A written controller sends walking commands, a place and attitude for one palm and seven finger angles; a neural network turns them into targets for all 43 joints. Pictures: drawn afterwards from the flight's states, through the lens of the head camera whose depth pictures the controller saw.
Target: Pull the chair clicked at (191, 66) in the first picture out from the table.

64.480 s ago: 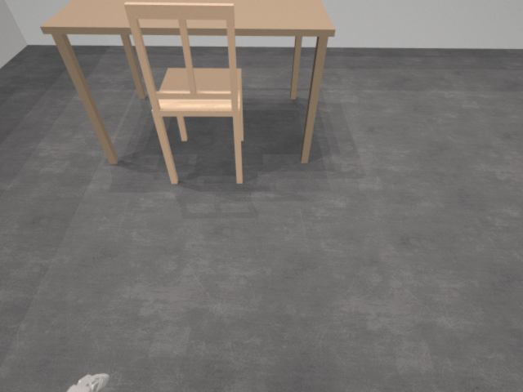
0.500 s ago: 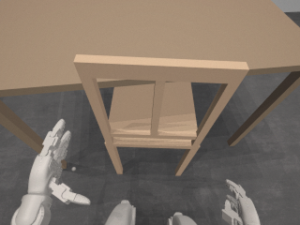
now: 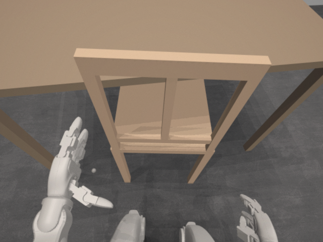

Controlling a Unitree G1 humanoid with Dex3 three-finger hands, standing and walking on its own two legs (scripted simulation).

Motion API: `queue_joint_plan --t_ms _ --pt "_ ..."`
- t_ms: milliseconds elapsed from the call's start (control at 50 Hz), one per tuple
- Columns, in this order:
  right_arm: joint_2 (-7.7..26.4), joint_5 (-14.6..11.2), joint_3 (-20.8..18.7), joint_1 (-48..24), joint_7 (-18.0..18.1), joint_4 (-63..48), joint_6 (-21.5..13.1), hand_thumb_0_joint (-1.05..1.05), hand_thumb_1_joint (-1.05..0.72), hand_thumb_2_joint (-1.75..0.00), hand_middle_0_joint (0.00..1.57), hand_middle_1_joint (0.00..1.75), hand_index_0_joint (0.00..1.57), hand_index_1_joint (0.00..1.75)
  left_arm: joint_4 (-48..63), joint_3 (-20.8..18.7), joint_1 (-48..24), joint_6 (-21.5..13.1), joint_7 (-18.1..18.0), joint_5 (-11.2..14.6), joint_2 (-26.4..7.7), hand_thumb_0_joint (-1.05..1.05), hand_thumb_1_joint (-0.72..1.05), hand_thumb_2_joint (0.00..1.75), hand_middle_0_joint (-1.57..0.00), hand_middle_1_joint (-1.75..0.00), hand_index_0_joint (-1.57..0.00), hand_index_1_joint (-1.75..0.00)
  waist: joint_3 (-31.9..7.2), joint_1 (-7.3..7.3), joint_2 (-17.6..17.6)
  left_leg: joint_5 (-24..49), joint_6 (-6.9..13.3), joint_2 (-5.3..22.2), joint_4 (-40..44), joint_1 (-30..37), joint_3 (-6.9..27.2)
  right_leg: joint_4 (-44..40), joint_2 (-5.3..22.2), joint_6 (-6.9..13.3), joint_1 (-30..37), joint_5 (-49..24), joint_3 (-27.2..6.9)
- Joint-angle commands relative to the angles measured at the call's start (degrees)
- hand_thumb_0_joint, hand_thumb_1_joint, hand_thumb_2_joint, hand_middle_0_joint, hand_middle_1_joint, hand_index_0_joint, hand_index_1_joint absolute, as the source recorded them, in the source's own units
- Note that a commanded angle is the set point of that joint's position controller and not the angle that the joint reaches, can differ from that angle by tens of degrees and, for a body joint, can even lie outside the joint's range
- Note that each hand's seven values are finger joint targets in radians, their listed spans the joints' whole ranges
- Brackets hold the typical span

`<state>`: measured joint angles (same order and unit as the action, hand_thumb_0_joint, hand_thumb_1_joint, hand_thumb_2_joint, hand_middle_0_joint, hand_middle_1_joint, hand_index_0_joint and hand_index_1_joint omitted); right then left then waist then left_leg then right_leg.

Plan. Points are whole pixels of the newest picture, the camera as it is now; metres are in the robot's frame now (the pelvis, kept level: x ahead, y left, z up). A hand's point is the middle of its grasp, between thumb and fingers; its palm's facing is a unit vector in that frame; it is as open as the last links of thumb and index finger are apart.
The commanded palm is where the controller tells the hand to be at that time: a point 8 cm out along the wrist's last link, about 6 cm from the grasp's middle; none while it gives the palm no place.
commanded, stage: aim the fingers beside a spindle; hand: left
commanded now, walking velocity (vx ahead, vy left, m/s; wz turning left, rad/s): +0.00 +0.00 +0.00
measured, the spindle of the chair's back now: (167, 112) +0.45 +0.00 +0.02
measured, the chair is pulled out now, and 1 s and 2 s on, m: -0.05 -0.05 -0.05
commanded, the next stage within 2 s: none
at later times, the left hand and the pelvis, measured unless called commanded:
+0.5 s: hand (113, 166) +0.30 +0.13 -0.01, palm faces -0.04 -1.00 +0.01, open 16.9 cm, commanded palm +0.27 +0.19 +0.01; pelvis +0.00 +0.00 -0.01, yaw +0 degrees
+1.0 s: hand (102, 161) +0.29 +0.15 +0.04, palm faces +0.04 -1.00 -0.06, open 16.9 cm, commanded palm +0.27 +0.20 +0.01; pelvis +0.00 -0.01 -0.01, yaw +0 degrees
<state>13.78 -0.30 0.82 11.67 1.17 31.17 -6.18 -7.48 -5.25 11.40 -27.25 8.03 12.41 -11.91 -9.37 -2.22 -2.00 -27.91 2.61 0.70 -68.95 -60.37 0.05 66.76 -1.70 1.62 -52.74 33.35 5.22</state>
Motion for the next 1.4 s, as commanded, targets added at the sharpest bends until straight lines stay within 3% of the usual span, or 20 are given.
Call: queue_joint_plan --t_ms 0,80,180,220,360,520,560,640,720,820,840,900,960,1040,1100,1140,1200,1260,1320,1380 --pt "8.40 -0.27 -3.45 -1.11 -0.26 -7.39 -1.38 0.00 -0.90 -0.90 0.20 0.30 0.20 0.30 6.01 -2.53 -3.53 -3.30 -1.52 -0.57 -5.60 0.00 -0.50 0.30 -0.06 -0.08 -0.06 -0.08 -13.40 -0.88 0.65 12.35 -0.87 1.09 8.98 16.31 4.15 -8.55 0.17 -0.37 1.30 -12.51 -1.84" --pt "8.64 -0.51 -3.67 -1.31 -0.37 -8.33 -0.22 0.00 -0.90 -0.90 0.20 0.30 0.20 0.30 4.48 -1.95 -6.32 -2.36 -1.08 -0.65 -4.53 0.00 -0.50 0.30 -0.06 -0.08 -0.06 -0.08 -13.67 -0.66 1.40 9.26 -0.85 0.76 8.46 14.58 3.75 -8.37 0.21 -0.30 0.87 -10.42 -2.14" --pt "7.73 -0.03 -3.59 -1.43 -0.25 -8.71 -0.58 0.00 -0.90 -0.90 0.20 0.30 0.20 0.30 14.44 -1.35 -9.93 -5.93 -3.12 -0.78 -5.37 0.00 -0.50 0.30 -0.06 -0.08 -0.06 -0.08 -21.21 0.33 -4.58 16.64 -1.07 1.03 7.72 21.14 3.93 -6.98 0.37 0.12 2.05 -14.85 -2.42" --pt "7.69 0.25 -3.50 -1.06 -0.32 -8.02 -0.47 0.00 -0.90 -0.90 0.20 0.30 0.20 0.30 14.51 -1.49 -9.95 -6.75 -4.07 -1.28 -5.80 0.00 -0.50 0.30 -0.06 -0.08 -0.06 -0.08 -21.77 0.02 -3.84 18.64 -1.12 1.25 7.27 21.39 4.38 -6.19 0.25 0.08 1.68 -16.19 -2.22" --pt "8.53 -0.14 -3.54 -1.21 -1.11 -7.46 1.55 0.00 -0.90 -0.90 0.20 0.30 0.20 0.30 0.09 4.38 -11.83 -2.39 -3.10 -3.35 0.44 0.00 -0.50 0.30 -0.06 -0.08 -0.06 -0.08 -14.29 -2.15 1.15 9.46 -0.94 0.83 6.32 13.75 4.46 -6.17 0.32 -0.24 -3.05 -10.37 -1.77" --pt "7.22 0.35 -3.64 -0.64 -0.78 -9.05 2.42 0.00 -0.90 -0.90 0.20 0.30 0.20 0.30 16.48 -4.10 -11.70 -6.25 -8.18 -2.99 -8.19 0.00 -0.50 0.30 -0.06 -0.08 -0.06 -0.08 -26.99 2.26 -4.10 22.52 -1.53 1.13 6.57 22.89 4.10 -4.53 0.33 0.32 3.45 -19.67 -2.60" --pt "6.64 0.40 -3.40 -0.92 -1.13 -8.66 2.54 0.00 -0.90 -0.90 0.20 0.30 0.20 0.30 15.28 -2.49 -9.89 -6.73 -9.30 -3.39 -6.20 0.00 -0.50 0.30 -0.06 -0.08 -0.06 -0.08 -24.28 1.27 -3.81 21.89 -1.41 1.23 6.54 22.11 3.80 -5.08 0.24 0.08 2.73 -19.49 -2.59" --pt "7.67 0.00 -3.30 -0.84 -1.41 -7.20 3.48 0.00 -0.90 -0.90 0.20 0.30 0.20 0.30 0.53 2.03 -8.11 -3.36 -6.53 -4.04 -1.04 0.00 -0.50 0.30 -0.06 -0.08 -0.06 -0.08 -13.73 -2.40 3.20 12.51 -0.83 0.90 5.75 12.81 3.26 -6.73 0.03 -0.57 0.04 -15.36 -2.61" --pt "8.50 -1.14 -3.51 -0.81 -0.88 -8.08 3.49 0.00 -0.90 -0.90 0.20 0.30 0.20 0.30 -3.38 4.62 -9.39 -0.98 -1.24 -1.97 1.25 0.00 -0.50 0.30 -0.06 -0.08 -0.06 -0.08 -12.89 -2.78 5.91 8.80 -0.30 0.22 5.09 9.63 2.76 -8.39 0.55 -0.69 1.49 -13.58 -3.85" --pt "7.39 -0.21 -3.89 -0.75 0.17 -8.90 1.53 0.00 -0.90 -0.90 0.20 0.30 0.20 0.30 18.70 -1.94 -14.52 -7.45 -4.16 -1.31 -8.05 0.00 -0.50 0.30 -0.06 -0.08 -0.06 -0.08 -26.64 1.18 -6.01 20.03 -0.78 0.68 5.65 21.88 3.03 -6.00 0.79 0.22 4.66 -19.82 -3.76" --pt "6.68 0.01 -3.55 -0.74 0.04 -8.63 1.11 0.00 -0.90 -0.90 0.20 0.30 0.20 0.30 20.73 -1.47 -12.75 -8.55 -5.56 -1.54 -7.41 0.00 -0.50 0.30 -0.06 -0.08 -0.06 -0.08 -27.48 1.34 -7.25 22.33 -0.98 0.72 6.02 24.22 3.09 -5.85 0.74 0.27 4.35 -20.59 -3.43" --pt "6.61 0.54 -3.34 -0.39 -0.29 -6.79 1.49 0.00 -0.90 -0.90 0.20 0.30 0.20 0.30 14.81 -6.41 -9.61 -9.09 -8.84 -2.62 -10.55 0.00 -0.50 0.30 -0.06 -0.08 -0.06 -0.08 -22.50 0.72 -2.98 21.43 -0.94 0.79 5.62 19.31 3.12 -5.69 0.22 0.02 4.73 -21.25 -3.55" --pt "7.27 0.17 -3.35 -1.35 -1.35 -6.48 2.66 0.00 -0.90 -0.90 0.20 0.30 0.20 0.30 0.20 -1.16 -4.90 -5.28 -6.72 -3.51 -3.10 0.00 -0.50 0.30 -0.06 -0.08 -0.06 -0.08 -13.59 -1.22 1.00 13.51 -1.03 0.53 5.40 12.51 2.65 -6.49 0.14 -0.40 0.88 -16.68 -3.04" --pt "8.80 -1.61 -3.69 -1.13 -1.29 -8.68 3.42 0.00 -0.90 -0.90 0.20 0.30 0.20 0.30 -5.70 5.04 -4.74 0.40 0.42 -1.03 2.54 0.00 -0.50 0.30 -0.06 -0.08 -0.06 -0.08 -12.20 -1.96 5.03 9.11 -0.54 -0.13 5.76 9.61 2.34 -8.68 0.57 -0.54 2.66 -14.54 -3.68" --pt "8.45 -1.40 -4.00 -1.35 -0.26 -9.84 2.35 0.00 -0.90 -0.90 0.20 0.30 0.20 0.30 5.54 4.28 -11.44 -2.03 1.16 0.18 -0.81 0.00 -0.50 0.30 -0.06 -0.08 -0.06 -0.08 -17.52 -1.79 2.37 11.05 -0.14 0.17 4.75 12.34 2.65 -8.16 1.00 -0.58 3.65 -15.67 -4.56" --pt "7.56 -0.61 -4.00 -1.15 0.30 -9.61 1.17 0.00 -0.90 -0.90 0.20 0.30 0.20 0.30 17.81 -0.53 -14.21 -6.72 -1.80 -0.16 -6.68 0.00 -0.50 0.30 -0.06 -0.08 -0.06 -0.08 -24.90 0.49 -3.70 17.13 -0.36 0.44 5.22 19.07 2.79 -6.74 0.79 -0.03 5.18 -18.70 -4.25" --pt "6.53 0.38 -3.47 -0.38 0.43 -7.71 0.22 0.00 -0.90 -0.90 0.20 0.30 0.20 0.30 24.07 -6.84 -9.35 -11.40 -8.07 -1.61 -12.77 0.00 -0.50 0.30 -0.06 -0.08 -0.06 -0.08 -25.87 2.30 -6.89 22.40 -1.31 0.88 6.35 23.22 3.45 -5.32 0.20 0.58 3.19 -19.08 -3.24" --pt "6.46 0.62 -3.09 -1.62 -0.80 -6.31 1.01 0.00 -0.90 -0.90 0.20 0.30 0.20 0.30 10.56 -3.26 -8.49 -9.82 -9.67 -3.94 -6.55 0.00 -0.50 0.30 -0.06 -0.08 -0.06 -0.08 -16.53 -0.63 -3.43 15.78 -1.35 0.89 5.80 17.27 3.93 -5.30 0.00 0.03 -1.31 -14.51 -2.52" --pt "8.28 -0.38 -3.12 -1.91 -1.67 -6.60 2.62 0.00 -0.90 -0.90 0.20 0.30 0.20 0.30 -8.14 3.13 -5.30 -2.91 -4.60 -3.92 1.03 0.00 -0.50 0.30 -0.06 -0.08 -0.06 -0.08 -7.90 -2.98 5.05 5.00 -0.89 0.28 5.53 8.01 3.30 -7.52 -0.05 -0.44 -3.62 -8.08 -2.51" --pt "9.51 -2.27 -3.40 -1.64 -0.82 -8.84 3.10 0.00 -0.90 -0.90 0.20 0.30 0.20 0.30 -8.69 6.73 -8.89 1.59 1.31 -1.35 3.38 0.00 -0.50 0.30 -0.06 -0.08 -0.06 -0.08 -10.88 -2.40 6.12 3.31 -0.34 -0.40 6.28 8.46 3.12 -9.72 0.62 -0.31 0.11 -6.45 -3.75"
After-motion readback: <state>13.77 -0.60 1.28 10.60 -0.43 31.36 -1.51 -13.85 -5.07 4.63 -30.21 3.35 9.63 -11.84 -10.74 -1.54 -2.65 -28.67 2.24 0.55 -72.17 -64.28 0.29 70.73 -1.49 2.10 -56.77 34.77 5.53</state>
